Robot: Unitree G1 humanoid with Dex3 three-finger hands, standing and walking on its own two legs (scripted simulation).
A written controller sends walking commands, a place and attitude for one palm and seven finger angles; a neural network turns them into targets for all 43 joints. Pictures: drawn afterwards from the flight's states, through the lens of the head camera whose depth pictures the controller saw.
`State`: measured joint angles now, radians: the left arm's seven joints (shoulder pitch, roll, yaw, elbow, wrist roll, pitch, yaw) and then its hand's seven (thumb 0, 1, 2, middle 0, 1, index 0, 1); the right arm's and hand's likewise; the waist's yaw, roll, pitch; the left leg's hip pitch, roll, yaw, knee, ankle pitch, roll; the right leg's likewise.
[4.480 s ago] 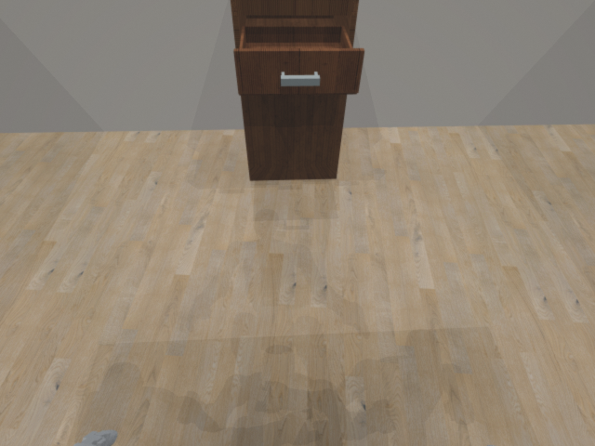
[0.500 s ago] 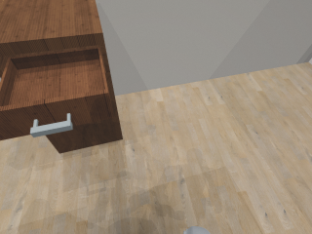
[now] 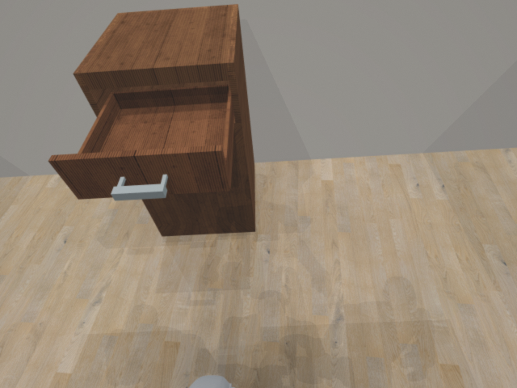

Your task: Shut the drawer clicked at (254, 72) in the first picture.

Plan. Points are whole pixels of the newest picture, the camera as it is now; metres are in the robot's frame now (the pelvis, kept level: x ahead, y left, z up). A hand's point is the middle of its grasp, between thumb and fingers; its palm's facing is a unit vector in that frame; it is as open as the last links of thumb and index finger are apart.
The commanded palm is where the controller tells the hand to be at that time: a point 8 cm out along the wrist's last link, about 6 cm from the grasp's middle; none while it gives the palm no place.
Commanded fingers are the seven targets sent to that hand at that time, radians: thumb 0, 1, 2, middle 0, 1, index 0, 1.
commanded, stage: take the last steps up to it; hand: left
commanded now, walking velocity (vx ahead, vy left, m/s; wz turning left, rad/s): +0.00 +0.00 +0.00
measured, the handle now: (141, 185) +0.55 +0.32 -0.06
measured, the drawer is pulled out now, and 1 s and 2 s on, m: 0.30 0.30 0.30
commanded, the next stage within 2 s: come to a stop and stand still in 0.96 s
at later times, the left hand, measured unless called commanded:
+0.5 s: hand out of the picture +0.02 +0.28 -0.18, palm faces +0.16 -0.97 -0.18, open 7.4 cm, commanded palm none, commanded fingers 0.00 0.90 0.90 -0.20 -0.30 -0.20 -0.30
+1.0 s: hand (161, 313) +0.29 +0.24 -0.17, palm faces +0.13 -0.97 -0.20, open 7.3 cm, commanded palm none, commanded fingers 0.00 0.90 0.90 -0.20 -0.30 -0.20 -0.30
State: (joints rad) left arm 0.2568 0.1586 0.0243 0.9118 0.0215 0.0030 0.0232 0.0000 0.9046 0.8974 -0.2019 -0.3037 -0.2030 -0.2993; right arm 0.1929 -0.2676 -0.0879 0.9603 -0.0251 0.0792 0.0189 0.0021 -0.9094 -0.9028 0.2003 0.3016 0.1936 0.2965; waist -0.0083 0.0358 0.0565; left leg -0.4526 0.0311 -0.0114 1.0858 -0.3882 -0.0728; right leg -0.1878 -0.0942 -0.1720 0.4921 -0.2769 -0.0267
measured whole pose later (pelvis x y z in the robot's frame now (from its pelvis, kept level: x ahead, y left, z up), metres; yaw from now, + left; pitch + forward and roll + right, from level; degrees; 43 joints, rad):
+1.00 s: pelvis +0.21 +0.06 -0.01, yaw +6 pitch -3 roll +0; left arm 0.17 0.13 0.04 1.01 0.00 -0.06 0.02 -0.01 0.92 0.90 -0.20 -0.30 -0.20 -0.30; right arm 0.43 -0.13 -0.04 1.14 -0.02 -0.02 -0.02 0.00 -0.91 -0.90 0.20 0.30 0.20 0.30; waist -0.04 0.04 0.06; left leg -0.36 0.04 0.02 1.22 -0.40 0.03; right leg -0.27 0.02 -0.14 0.55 -0.24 -0.08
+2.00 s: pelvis +0.22 +0.05 +0.01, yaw +4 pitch +0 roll +2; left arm 0.31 0.12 0.03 1.07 0.02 -0.02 0.03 0.00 0.92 0.90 -0.20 -0.30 -0.20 -0.30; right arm 0.33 -0.21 -0.06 1.11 -0.02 0.04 -0.01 0.00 -0.91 -0.90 0.20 0.30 0.19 0.30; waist 0.02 0.03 0.04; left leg -0.29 0.02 0.02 0.69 -0.38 -0.04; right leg -0.14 -0.02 -0.05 0.38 -0.25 -0.04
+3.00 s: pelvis +0.25 +0.09 -0.01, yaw +4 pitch +0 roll +0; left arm 0.32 0.13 0.01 1.09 0.02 -0.01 0.02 0.00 0.91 0.90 -0.20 -0.30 -0.20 -0.30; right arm 0.37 -0.16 0.01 1.12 -0.02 0.00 -0.03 0.00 -0.91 -0.90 0.20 0.30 0.20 0.30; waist -0.02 0.04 0.02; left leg -0.16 0.00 0.07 0.58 -0.42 0.03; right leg -0.18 -0.03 -0.05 0.57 -0.40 0.01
